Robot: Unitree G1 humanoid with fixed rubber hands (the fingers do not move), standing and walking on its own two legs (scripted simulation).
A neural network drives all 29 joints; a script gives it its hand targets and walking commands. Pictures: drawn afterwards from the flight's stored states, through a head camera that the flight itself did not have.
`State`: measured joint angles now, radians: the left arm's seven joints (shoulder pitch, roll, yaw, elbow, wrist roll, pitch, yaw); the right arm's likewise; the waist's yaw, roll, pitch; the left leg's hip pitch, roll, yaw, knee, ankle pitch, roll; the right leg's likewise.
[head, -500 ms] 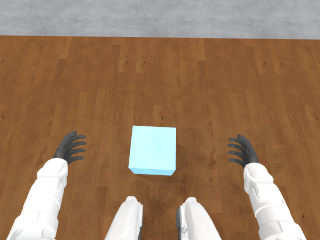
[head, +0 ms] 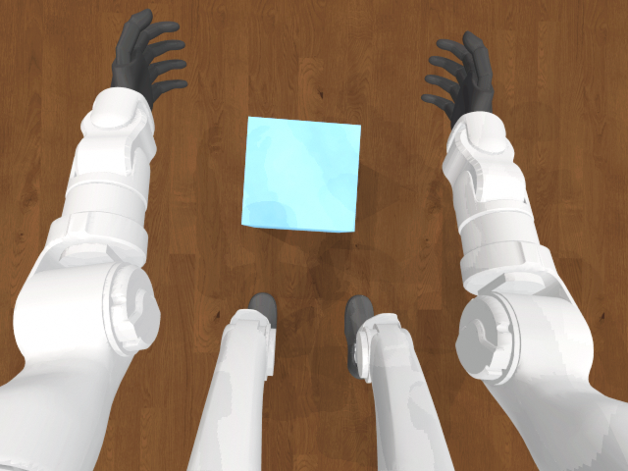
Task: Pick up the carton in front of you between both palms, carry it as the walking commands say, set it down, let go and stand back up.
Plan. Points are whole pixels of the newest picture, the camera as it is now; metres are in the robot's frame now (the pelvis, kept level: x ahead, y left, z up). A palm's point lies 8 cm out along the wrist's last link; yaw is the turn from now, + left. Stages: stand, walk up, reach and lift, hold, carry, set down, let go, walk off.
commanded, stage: reach and lift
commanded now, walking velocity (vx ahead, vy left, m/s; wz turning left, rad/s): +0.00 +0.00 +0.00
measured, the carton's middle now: (300, 183) +0.48 +0.03 -0.51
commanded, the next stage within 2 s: none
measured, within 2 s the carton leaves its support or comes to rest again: leaves its support in 1.62 s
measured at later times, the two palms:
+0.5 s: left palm (190, 166) +0.48 +0.23 -0.35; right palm (412, 174) +0.48 -0.16 -0.35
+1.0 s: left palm (216, 172) +0.48 +0.20 -0.45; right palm (397, 179) +0.49 -0.16 -0.44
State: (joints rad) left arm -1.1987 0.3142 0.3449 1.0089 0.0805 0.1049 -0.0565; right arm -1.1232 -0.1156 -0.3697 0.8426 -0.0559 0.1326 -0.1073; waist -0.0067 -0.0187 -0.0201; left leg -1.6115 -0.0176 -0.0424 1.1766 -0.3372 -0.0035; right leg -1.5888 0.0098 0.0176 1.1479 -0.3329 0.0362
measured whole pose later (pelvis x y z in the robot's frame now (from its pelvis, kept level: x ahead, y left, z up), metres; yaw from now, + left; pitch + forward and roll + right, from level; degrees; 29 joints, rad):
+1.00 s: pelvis -0.04 -0.01 -0.27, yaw -1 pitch +38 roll -2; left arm -1.37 0.42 0.04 1.18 -0.23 0.00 0.06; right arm -1.34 -0.27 -0.08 1.08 0.25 0.02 -0.16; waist 0.01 -0.05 0.31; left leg -2.30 -0.01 -0.05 2.21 -0.57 -0.03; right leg -2.29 0.07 0.02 2.19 -0.56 0.06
